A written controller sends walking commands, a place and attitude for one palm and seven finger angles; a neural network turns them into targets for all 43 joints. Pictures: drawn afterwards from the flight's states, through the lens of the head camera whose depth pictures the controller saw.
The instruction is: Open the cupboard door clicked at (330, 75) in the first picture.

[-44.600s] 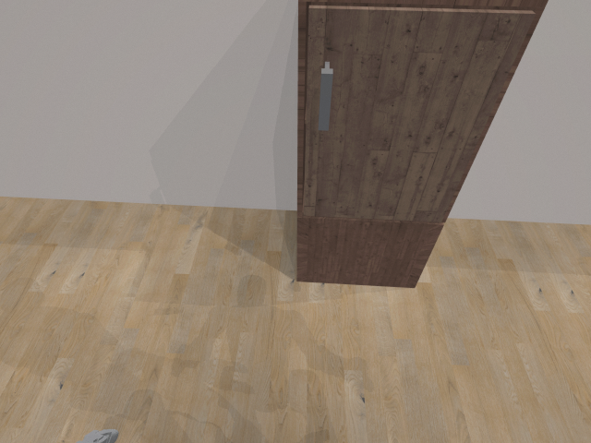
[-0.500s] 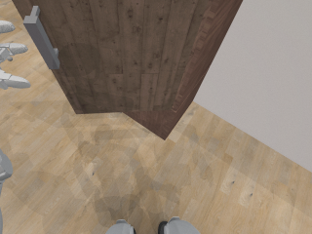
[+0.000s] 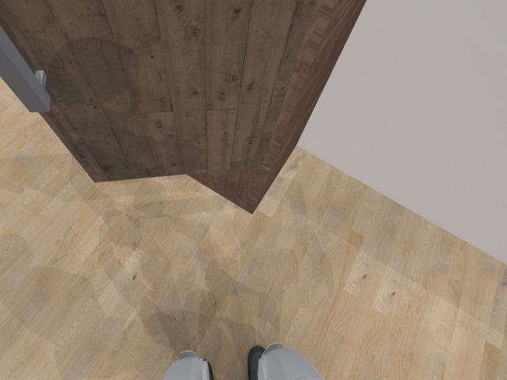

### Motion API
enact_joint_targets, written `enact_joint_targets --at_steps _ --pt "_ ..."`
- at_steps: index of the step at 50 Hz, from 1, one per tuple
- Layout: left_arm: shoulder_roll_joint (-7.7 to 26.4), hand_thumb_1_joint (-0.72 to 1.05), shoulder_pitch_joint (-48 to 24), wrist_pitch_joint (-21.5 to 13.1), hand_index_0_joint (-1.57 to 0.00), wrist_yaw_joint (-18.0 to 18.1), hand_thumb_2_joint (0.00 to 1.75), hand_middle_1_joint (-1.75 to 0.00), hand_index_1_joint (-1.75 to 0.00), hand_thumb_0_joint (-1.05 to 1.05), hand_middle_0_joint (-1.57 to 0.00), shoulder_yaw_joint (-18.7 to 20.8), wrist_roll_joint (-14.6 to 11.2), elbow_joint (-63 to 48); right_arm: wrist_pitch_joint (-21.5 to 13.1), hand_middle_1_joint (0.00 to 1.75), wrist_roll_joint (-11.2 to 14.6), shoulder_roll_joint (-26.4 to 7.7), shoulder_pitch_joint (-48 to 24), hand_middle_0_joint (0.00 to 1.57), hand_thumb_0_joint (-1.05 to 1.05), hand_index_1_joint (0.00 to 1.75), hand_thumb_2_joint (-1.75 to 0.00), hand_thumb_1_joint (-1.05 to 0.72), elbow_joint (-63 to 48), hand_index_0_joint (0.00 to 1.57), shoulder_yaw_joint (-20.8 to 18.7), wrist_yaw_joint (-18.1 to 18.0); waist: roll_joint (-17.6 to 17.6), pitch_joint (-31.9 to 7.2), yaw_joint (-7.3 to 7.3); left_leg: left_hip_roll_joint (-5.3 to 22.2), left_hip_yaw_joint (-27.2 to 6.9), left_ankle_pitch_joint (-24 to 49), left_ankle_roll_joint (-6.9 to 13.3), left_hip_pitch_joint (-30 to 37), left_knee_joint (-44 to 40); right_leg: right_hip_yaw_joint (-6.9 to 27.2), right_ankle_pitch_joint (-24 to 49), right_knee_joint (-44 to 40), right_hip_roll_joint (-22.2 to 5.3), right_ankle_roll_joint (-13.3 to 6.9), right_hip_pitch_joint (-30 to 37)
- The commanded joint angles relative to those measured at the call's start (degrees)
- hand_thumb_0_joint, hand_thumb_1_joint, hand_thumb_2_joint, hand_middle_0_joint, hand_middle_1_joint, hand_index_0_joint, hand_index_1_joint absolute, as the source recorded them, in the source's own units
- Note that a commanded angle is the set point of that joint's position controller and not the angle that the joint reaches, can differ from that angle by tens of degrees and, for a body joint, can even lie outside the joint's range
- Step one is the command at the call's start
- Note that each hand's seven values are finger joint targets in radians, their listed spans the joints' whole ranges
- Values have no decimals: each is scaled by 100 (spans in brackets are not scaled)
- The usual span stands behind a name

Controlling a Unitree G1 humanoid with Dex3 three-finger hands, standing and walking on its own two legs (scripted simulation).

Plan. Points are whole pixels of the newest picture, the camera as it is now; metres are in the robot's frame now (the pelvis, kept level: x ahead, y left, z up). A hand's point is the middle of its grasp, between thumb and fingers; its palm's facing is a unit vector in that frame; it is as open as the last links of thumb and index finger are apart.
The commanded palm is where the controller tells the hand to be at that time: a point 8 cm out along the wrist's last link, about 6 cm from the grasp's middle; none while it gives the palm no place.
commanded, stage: move the hooked fingers beside the handle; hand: left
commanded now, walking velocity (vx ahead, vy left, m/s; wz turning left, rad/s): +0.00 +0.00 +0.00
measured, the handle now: (15, 56) +0.54 +0.27 +0.11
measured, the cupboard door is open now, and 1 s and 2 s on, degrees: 40 40 39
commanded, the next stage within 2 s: slide the fingers in behind the handle in 0.76 s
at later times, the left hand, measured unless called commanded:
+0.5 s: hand out of the picture +0.47 +0.32 +0.13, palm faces +0.09 -1.00 +0.01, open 14.0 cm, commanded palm +0.47 +0.36 +0.11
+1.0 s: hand out of the picture +0.49 +0.32 +0.12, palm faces +0.07 -1.00 +0.01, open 14.0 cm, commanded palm +0.48 +0.35 +0.11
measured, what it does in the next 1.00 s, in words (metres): stands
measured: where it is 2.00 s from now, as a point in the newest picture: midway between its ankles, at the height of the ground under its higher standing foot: outside the picture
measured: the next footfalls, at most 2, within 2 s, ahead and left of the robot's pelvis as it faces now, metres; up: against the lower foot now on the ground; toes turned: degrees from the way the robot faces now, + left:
none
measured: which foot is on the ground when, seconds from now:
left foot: down 0.00-1.00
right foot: down 0.00-1.00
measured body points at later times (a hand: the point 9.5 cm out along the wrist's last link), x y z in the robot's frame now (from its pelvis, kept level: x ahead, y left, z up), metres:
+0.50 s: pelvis -0.01 +0.00 +0.00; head +0.12 +0.04 +0.43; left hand +0.46 +0.37 +0.13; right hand +0.01 -0.28 -0.10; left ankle -0.03 +0.07 -0.70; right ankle -0.02 -0.12 -0.70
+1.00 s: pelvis -0.02 +0.00 +0.00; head +0.13 +0.04 +0.42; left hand +0.49 +0.37 +0.13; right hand -0.07 -0.27 -0.09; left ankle -0.03 +0.07 -0.70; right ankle -0.02 -0.12 -0.70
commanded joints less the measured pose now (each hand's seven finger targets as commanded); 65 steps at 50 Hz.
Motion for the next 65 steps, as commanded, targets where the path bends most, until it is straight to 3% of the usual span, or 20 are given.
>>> enact_joint_targets --at_steps 1,5,7,9,10,12,15,19,22,24,26,31,33,35,41,49,53,58,61,65 --pt "2075 -50 -2030 -416 -30 42 30 -120 -120 0 -30 320 -231 -1418 -38 30 -47 -1205 1147 20 0 30 -90 -90 -157 20 -518 -60 1249 -2986 174 151 -693 4592 -317 2925 -155 190 2505 -63 91 -11 869" --pt "1677 -50 -1917 -486 -30 24 30 -120 -120 0 -30 111 -304 -1851 5 30 -31 -1144 1071 20 0 30 -90 -90 -202 20 -529 -6 1717 -3126 256 185 -748 5179 -414 3495 -146 150 2461 -82 116 -49 700" --pt "1735 -50 -1522 -445 -30 27 30 -120 -120 0 -30 294 -375 -1682 -24 30 -42 -1167 1049 20 0 30 -90 -90 -206 20 -583 22 1349 -3122 322 184 -765 5120 -396 3380 -169 157 2528 -111 112 -30 883" --pt "1338 -50 -1707 -364 -30 -5 30 -120 -120 0 -30 -63 -412 -1448 8 30 3 -1132 956 20 0 30 -90 -90 -192 20 -512 18 1086 -2538 175 143 -670 4466 -301 2964 -259 145 2399 -176 95 8 818" --pt "1186 -50 -1792 -392 -30 -15 30 -120 -120 0 -30 -164 -444 -1552 10 30 15 -1115 933 20 0 30 -90 -90 -206 20 -509 3 1289 -2544 171 137 -673 4600 -299 3099 -244 160 2427 -176 95 -19 746" --pt "1552 -50 -1695 -406 -30 44 30 -120 -120 0 -30 92 -395 -1613 -3 30 -3 -1159 949 20 0 30 -90 -90 -200 20 -546 -20 1194 -2786 261 145 -737 4726 -355 3168 -249 164 2433 -136 81 -26 875" --pt "1175 -50 -1734 -486 -30 81 30 -120 -120 0 -30 -139 -452 -1659 -14 30 10 -1114 856 20 0 30 -90 -90 -234 20 -519 -9 1225 -2617 214 135 -707 4576 -354 3162 -262 160 2330 -152 81 -35 758" --pt "1273 -50 -2093 -468 -30 124 30 -120 -120 0 -30 -237 -376 -1179 -47 30 47 -1144 747 20 0 30 -90 -90 -190 20 -456 -62 844 -2227 63 68 -655 3361 -259 2527 -340 201 1964 -170 47 -6 801" --pt "1364 -50 -2408 -596 -30 180 30 -120 -120 0 -30 -270 -280 -1387 -76 30 36 -1135 749 20 0 30 -90 -90 -159 20 -445 -108 1276 -2588 71 95 -738 3635 -357 2907 -282 195 1858 -119 39 -29 622" --pt "1418 -50 -2371 -559 -30 193 30 -120 -120 0 -30 -278 -265 -1054 -110 30 48 -1157 720 20 0 30 -90 -90 -154 20 -403 -127 1026 -2316 11 82 -721 3139 -311 2543 -303 202 1646 -140 36 -23 602" --pt "1517 -50 -2551 -564 -30 179 30 -120 -120 0 -30 -280 -250 -998 -135 30 61 -1165 720 20 0 30 -90 -90 -152 20 -371 -166 1066 -2371 -9 63 -700 2898 -269 2383 -294 234 1591 -112 22 -18 655" --pt "1768 -50 -2434 -582 -30 132 30 -120 -120 0 -30 -113 -218 -1049 -177 30 34 -1189 818 20 0 30 -90 -90 -151 20 -375 -180 1244 -2778 96 84 -753 3157 -332 2566 -238 202 1580 -48 38 -40 635" --pt "1619 -50 -2526 -498 -30 98 30 -120 -120 0 -30 -293 -200 -818 -160 30 51 -1173 819 20 0 30 -90 -90 -143 20 -336 -183 1105 -2404 -2 76 -723 2806 -269 2268 -250 207 1449 -92 43 -15 551" --pt "1775 -50 -2504 -477 -30 106 30 -120 -120 0 -30 -189 -193 -796 -177 30 51 -1197 851 20 0 30 -90 -90 -161 20 -322 -209 985 -2362 -5 62 -713 2584 -214 2071 -271 210 1347 -89 42 -26 599" --pt "2049 -50 -2646 -553 -30 125 30 -120 -120 0 -30 -48 -132 -1017 -169 30 5 -1226 995 20 0 30 -90 -90 -110 20 -339 -203 1374 -2773 25 120 -799 2948 -326 2429 -219 165 1327 -11 66 -41 428" --pt "1503 -50 -2242 -394 -30 90 30 -120 -120 0 -30 -218 -250 -1185 -83 30 -10 -1180 1113 20 0 30 -90 -90 -105 20 -412 -83 1336 -2742 62 164 -780 3639 -361 2756 -193 101 1647 -73 120 -16 353" --pt "1421 -50 -2122 -446 -30 242 30 -120 -120 0 -30 -126 -281 -1538 -57 30 -44 -1156 1134 20 0 30 -90 -90 -117 20 -465 -33 1475 -2865 164 199 -863 4094 -448 3098 -210 56 1649 -66 126 -36 302" --pt "1006 -50 -2236 -462 -30 448 30 -120 -120 0 -30 -395 -260 -1440 -59 30 -36 -1121 1051 20 0 30 -90 -90 -106 20 -457 -6 1360 -2469 69 198 -881 3808 -439 2991 -276 57 1488 -101 111 -29 170" --pt "1028 -50 -2449 -532 -30 561 30 -120 -120 0 -30 -376 -230 -1542 -79 30 -43 -1125 1074 20 0 30 -90 -90 -53 20 -473 -12 1259 -2686 28 180 -888 3847 -426 3034 -245 87 1620 -65 94 -28 307" --pt "690 -50 -2329 -554 -30 549 30 -120 -120 0 -30 -552 -302 -1479 -102 30 -35 -1095 1015 20 0 30 -90 -90 -38 20 -462 7 1265 -2626 8 171 -853 3949 -407 3051 -214 104 1759 -72 95 -45 353"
